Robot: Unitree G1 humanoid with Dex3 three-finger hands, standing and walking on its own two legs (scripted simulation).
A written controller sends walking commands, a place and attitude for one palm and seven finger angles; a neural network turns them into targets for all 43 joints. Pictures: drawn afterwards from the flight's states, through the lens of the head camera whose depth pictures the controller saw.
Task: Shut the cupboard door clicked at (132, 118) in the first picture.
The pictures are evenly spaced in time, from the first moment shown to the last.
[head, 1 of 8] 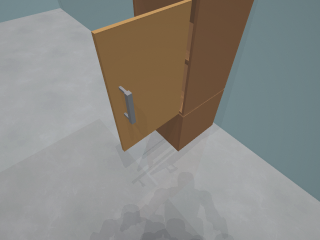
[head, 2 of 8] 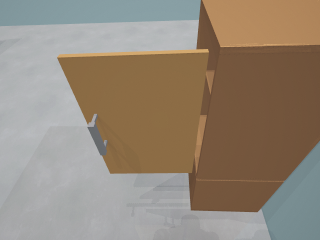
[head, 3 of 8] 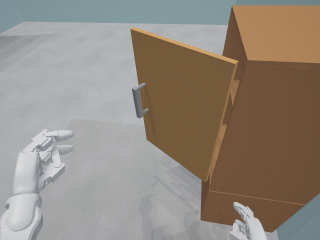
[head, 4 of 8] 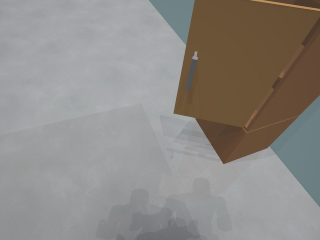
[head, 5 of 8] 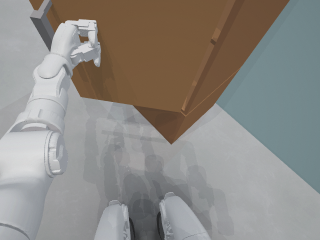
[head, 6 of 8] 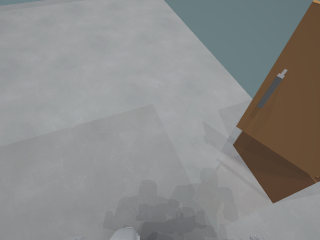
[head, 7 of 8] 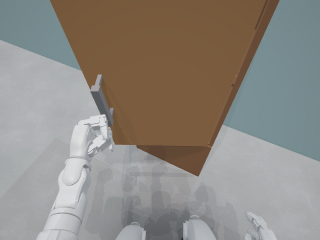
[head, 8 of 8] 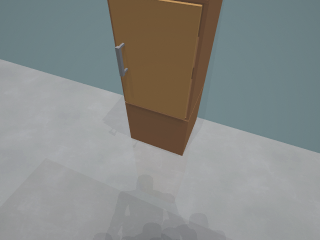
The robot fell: no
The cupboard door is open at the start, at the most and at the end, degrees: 92 92 0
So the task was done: yes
